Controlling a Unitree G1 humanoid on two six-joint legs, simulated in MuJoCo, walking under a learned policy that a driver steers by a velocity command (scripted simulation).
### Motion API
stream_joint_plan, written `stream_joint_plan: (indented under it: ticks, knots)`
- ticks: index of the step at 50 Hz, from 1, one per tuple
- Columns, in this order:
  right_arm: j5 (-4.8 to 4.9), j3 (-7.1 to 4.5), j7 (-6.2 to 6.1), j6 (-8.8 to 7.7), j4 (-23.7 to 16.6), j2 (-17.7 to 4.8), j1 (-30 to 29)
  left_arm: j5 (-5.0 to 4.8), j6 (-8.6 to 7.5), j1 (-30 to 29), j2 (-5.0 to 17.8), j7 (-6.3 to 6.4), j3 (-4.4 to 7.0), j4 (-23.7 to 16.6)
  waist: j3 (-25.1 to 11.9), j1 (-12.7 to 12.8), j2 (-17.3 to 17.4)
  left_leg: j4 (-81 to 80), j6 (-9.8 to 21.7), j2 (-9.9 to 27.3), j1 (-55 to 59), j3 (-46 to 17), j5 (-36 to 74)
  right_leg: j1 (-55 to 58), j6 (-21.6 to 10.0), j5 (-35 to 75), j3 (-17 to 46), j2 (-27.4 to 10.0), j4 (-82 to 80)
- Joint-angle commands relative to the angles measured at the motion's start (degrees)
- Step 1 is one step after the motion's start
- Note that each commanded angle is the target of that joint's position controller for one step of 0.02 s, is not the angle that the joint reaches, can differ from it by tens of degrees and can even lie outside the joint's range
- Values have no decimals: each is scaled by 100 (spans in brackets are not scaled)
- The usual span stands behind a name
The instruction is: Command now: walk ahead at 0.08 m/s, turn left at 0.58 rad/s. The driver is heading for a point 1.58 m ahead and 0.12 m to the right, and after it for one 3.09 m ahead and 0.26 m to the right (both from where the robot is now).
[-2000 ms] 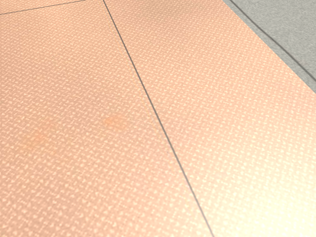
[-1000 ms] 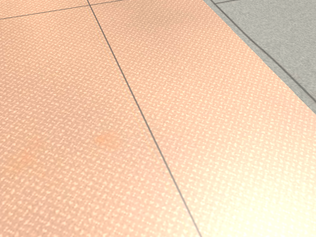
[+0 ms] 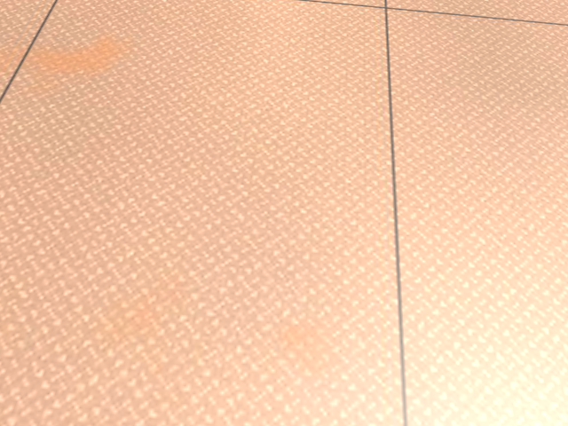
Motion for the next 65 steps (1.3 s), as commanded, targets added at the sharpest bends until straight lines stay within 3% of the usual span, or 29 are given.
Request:
stream_joint_plan:
  ticks: [1,4,6,10,12,13,14,15,16,17,18,20,22,23,25,27,28,29,30,31,32,35,40,48,65]
  knots:
    - [53,-275,-147,12,-488,-979,-46,2,61,536,418,61,115,-167,-1326,200,604,-659,920,1440,915,-1604,1016,245,148,391,74,73,-453]
    - [50,-265,-216,114,-560,-962,-90,-31,72,250,414,46,115,-268,-1128,105,781,-720,744,1282,792,-1854,-291,286,179,626,149,166,-1073]
    - [10,-241,-232,152,-579,-910,-93,-47,38,236,409,19,107,-267,-1088,51,907,-674,718,1297,813,-1907,-492,440,176,662,125,155,-1409]
    - [-23,-166,-191,206,-553,-787,1,-68,-70,263,418,-69,97,-300,-1147,-42,1016,-297,743,1402,1009,-2109,460,1019,55,353,-24,183,-2094]
    - [31,-103,-182,238,-556,-704,-92,-63,-135,505,351,-142,89,-242,-1131,150,956,-11,591,1281,1016,-2103,864,1626,-131,894,-168,215,-3175]
    - [59,-72,-187,246,-518,-632,23,-16,-162,615,424,-173,104,-220,-1063,206,819,136,362,1096,851,-2011,585,2096,-283,1647,-71,42,-3847]
    - [-13,-9,-186,224,-530,-445,225,101,-160,651,800,-160,168,-279,-1097,48,71,789,17,670,466,-1556,-397,2556,-592,2447,699,-827,-4075]
    - [-6,-11,-156,170,-577,-381,535,161,-100,390,1125,-127,237,-293,-876,-338,-1220,1436,-321,-185,-306,-665,-2262,2753,-1369,3744,1563,-1600,-4078]
    - [-66,-98,-165,118,-617,-762,197,180,-96,510,729,-131,162,-298,-947,46,-1292,2251,-592,-9,-429,-505,-3007,2504,-1963,3584,2093,-2036,-4247]
    - [6,-204,-179,123,-592,-1003,-4,130,-107,526,677,-131,151,-312,-864,173,-936,2935,-707,54,-539,-534,-2954,2548,-1958,3427,1920,-1857,-4224]
    - [34,-217,-201,174,-500,-900,8,50,-102,438,704,-116,166,-303,-826,134,-704,3308,-815,73,-658,-544,-2782,2624,-1772,3390,1584,-1604,-4122]
    - [20,-141,-211,290,-390,-581,135,-58,-83,263,550,-106,106,-296,-741,50,-648,3352,-989,216,-571,-543,-2493,2615,-1550,3569,1086,-1312,-4010]
    - [31,-12,-182,296,-365,-233,105,-40,-3,161,441,-126,75,-250,-762,25,-795,2409,-1055,343,-80,-92,-2272,2540,-1365,3698,557,-910,-3926]
    - [40,40,-166,279,-379,-122,-31,-33,35,233,427,-132,75,-214,-812,133,-927,1897,-1061,392,172,51,-2169,2592,-1348,3791,469,-837,-3872]
    - [102,24,-147,270,-350,-179,-111,-49,89,450,518,-138,92,-124,-894,257,-1069,974,-1028,408,564,185,-1747,2760,-1409,3815,560,-887,-3772]
    - [84,-9,-139,269,-189,-255,102,-131,86,494,509,-155,68,-59,-822,118,-926,-480,-839,375,1251,285,-503,2591,-1235,3286,553,-790,-3707]
    - [25,-30,-157,273,-203,-414,76,-116,32,656,461,-171,40,-5,-846,177,-742,-630,-697,557,1707,13,-22,2321,-986,2755,596,-749,-3760]
    - [-36,-76,-204,284,-256,-711,128,4,-51,693,365,-216,-10,-15,-988,259,-214,-336,-519,1057,2191,-444,1112,1949,-693,2167,379,-552,-3556]
    - [-57,-113,-187,293,-141,-840,47,46,-120,907,199,-262,-41,36,-1018,527,646,-8,-225,1148,1895,-475,788,2008,-401,1315,-110,-107,-3658]
    - [-75,-51,-119,259,-184,-498,-24,70,-126,594,309,-259,-42,91,-894,264,530,-127,-149,1033,1446,-478,-13,2285,-188,1116,-247,-22,-3541]
    - [-119,-1,-88,218,-134,-350,-20,41,-107,391,363,-251,-19,96,-689,210,436,-216,-210,970,1232,-472,-368,2283,-132,1143,-273,-3,-3489]
    - [-94,16,-93,86,-34,-387,37,9,-4,414,311,-165,-20,190,-386,236,558,-243,-343,888,919,-412,-371,2295,-185,1380,-236,-31,-3433]
    - [-67,58,-129,21,99,-318,150,-10,32,486,268,-118,-7,456,-310,227,414,-240,-362,847,859,-402,-460,2360,-147,1412,-238,-22,-3445]
    - [-42,84,-135,-25,382,-253,267,-31,67,570,276,-64,20,890,-321,219,202,-237,-347,778,945,-326,-364,2444,-89,1514,-230,-28,-3504]
    - [0,139,-182,-23,1156,-173,494,-54,115,795,187,29,6,1544,-210,214,161,-276,-402,628,1001,-104,-319,2432,-126,1534,-277,12,-3601]
Keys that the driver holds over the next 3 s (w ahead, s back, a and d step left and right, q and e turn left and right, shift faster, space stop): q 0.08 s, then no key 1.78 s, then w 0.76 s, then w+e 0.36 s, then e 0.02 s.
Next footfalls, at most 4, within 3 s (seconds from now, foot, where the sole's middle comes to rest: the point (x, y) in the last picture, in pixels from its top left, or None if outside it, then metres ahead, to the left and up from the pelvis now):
0.26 right None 0.13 -0.17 -0.77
0.56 left None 0.06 0.09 -0.77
2.54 left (216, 402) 0.46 0.14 -0.77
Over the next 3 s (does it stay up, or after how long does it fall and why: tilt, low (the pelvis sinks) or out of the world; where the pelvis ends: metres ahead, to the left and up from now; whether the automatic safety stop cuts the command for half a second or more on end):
stays up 0.55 0.05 0.00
